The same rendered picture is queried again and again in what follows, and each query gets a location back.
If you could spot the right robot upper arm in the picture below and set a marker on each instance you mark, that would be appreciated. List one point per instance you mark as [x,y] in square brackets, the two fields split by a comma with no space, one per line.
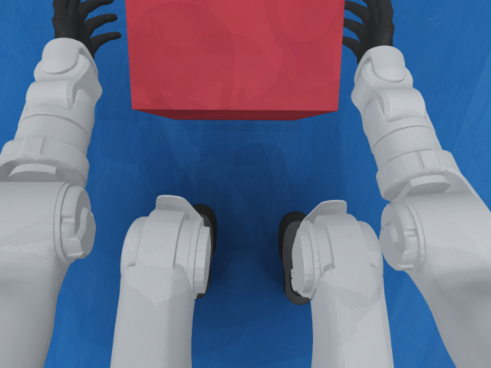
[443,241]

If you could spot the right robot foot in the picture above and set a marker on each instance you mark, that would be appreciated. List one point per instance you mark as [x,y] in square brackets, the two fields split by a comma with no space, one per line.
[286,236]

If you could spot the carton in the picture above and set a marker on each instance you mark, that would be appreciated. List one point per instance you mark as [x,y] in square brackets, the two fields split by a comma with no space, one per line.
[235,59]

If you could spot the robot right hand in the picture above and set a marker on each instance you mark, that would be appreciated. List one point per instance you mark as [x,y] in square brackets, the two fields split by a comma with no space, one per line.
[377,28]

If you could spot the robot left forearm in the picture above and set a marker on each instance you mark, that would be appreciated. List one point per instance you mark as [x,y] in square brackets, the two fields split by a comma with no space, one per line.
[54,130]

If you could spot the left robot upper arm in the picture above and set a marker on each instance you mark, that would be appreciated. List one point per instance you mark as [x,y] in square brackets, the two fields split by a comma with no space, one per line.
[44,227]

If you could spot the robot right forearm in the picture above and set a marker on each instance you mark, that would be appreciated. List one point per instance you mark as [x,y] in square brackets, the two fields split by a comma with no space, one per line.
[408,155]

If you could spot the robot left hand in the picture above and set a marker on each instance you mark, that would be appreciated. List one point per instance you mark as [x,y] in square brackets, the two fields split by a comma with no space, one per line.
[69,22]

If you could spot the robot left shin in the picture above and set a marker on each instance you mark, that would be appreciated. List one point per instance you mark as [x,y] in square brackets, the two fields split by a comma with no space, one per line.
[133,236]

